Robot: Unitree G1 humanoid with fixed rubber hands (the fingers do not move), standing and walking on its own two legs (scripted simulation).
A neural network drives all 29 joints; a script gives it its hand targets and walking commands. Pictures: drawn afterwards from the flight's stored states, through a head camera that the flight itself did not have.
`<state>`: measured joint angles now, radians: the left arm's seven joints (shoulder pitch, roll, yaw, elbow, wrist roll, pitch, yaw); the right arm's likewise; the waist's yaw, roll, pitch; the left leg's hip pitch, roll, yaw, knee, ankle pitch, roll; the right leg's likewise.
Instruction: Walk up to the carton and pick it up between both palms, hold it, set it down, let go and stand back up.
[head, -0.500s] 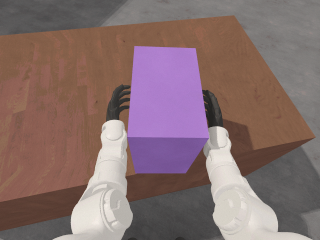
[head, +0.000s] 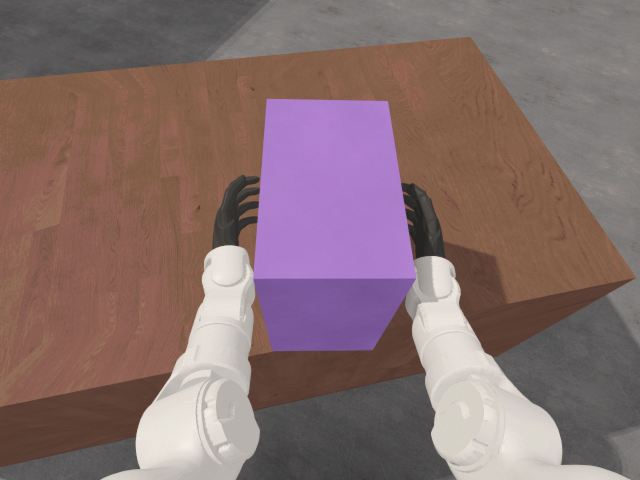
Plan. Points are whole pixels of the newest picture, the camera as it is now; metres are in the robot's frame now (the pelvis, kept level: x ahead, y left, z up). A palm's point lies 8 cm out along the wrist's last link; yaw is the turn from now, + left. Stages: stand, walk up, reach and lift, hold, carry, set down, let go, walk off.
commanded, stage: reach and lift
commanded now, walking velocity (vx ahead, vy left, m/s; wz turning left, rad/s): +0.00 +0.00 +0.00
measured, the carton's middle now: (325, 237) +0.45 +0.01 -0.04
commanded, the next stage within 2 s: none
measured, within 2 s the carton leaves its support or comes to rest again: leaves its support in 0.50 s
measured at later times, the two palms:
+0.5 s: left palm (227, 254) +0.38 +0.14 +0.02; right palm (431, 266) +0.37 -0.11 +0.02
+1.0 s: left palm (216, 235) +0.38 +0.14 +0.07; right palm (441, 252) +0.36 -0.11 +0.07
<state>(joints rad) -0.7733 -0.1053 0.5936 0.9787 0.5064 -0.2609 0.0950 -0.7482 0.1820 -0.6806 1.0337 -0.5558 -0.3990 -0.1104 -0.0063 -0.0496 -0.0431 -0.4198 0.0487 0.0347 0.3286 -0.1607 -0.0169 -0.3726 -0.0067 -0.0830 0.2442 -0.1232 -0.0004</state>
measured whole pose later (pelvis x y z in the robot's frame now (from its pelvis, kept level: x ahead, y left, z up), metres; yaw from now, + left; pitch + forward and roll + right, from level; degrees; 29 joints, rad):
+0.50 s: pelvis -0.02 +0.00 +0.00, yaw +0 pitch +12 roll -1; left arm -0.73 -0.04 0.45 1.09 0.35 -0.28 0.13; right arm -0.70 0.15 -0.51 1.11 -0.42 -0.39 -0.18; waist -0.02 -0.02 -0.08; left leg -0.42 0.06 0.03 0.36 -0.15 -0.02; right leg -0.35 0.00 -0.09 0.24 -0.10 0.00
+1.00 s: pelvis -0.02 +0.00 +0.00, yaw +0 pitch +4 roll -1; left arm -0.74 -0.02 0.36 0.96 0.29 -0.06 0.13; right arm -0.72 0.12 -0.33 1.05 -0.20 -0.20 -0.19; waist -0.04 -0.05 -0.04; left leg -0.25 0.05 0.03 0.35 -0.16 -0.01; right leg -0.18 0.00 -0.08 0.23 -0.11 0.00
